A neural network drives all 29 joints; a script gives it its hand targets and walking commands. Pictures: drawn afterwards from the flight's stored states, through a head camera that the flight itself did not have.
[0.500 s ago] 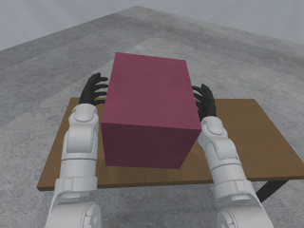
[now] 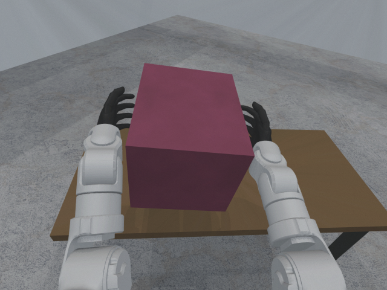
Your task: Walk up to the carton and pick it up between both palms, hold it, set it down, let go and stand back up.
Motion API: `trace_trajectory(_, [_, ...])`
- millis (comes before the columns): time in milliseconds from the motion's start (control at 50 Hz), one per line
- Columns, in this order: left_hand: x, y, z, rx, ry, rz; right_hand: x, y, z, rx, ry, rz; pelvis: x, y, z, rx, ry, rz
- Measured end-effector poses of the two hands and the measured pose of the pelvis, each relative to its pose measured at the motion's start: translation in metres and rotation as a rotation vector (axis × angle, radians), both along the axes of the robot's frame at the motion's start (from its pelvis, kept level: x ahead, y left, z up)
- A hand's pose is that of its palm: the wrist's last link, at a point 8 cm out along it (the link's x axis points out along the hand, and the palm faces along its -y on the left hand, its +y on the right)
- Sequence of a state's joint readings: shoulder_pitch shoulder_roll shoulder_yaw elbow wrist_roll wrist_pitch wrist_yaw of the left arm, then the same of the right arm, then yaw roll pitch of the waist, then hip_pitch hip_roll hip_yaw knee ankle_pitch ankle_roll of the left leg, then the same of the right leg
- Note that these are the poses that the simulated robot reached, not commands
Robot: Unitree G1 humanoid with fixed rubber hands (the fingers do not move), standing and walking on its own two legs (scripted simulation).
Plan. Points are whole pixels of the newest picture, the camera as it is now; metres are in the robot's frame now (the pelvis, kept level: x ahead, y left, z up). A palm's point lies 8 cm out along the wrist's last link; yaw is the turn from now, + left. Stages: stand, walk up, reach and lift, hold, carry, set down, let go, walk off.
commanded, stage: hold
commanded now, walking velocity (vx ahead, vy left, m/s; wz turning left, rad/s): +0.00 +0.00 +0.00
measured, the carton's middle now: (184, 136) +0.42 +0.01 +0.14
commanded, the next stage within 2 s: none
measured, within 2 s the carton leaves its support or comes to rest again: neither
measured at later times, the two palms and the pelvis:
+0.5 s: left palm (109, 129) +0.36 +0.16 +0.19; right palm (260, 142) +0.36 -0.14 +0.17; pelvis +0.00 +0.00 +0.00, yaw +0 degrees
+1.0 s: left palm (111, 131) +0.36 +0.16 +0.19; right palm (263, 144) +0.36 -0.14 +0.17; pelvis +0.00 +0.00 +0.00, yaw +0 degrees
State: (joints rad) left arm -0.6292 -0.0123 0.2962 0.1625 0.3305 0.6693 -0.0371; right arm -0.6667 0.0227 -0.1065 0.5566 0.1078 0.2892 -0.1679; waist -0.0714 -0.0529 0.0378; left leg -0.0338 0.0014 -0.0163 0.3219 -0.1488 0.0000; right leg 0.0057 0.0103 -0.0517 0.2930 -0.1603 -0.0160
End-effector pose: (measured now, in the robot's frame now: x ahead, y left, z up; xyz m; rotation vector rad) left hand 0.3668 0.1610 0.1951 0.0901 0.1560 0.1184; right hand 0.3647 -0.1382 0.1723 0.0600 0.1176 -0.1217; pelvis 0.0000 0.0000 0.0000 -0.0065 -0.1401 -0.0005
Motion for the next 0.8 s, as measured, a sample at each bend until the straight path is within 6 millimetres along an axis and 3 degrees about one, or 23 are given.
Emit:
trace_trajectory(280, [-0.005,-0.001,-0.01,-0.005,-0.01,-0.011,-0.006,-0.002,-0.002,-0.005,-0.021,-0.008,0.006,0.0,0.0,-0.004,-0.011,0.004])
trace_trajectory(800, [-0.005,-0.006,0.0,0.008,-0.03,-0.011,-0.006,-0.006,0.004,0.01,-0.049,-0.012,0.007,-0.001,0.0,-0.004,-0.009,0.002])
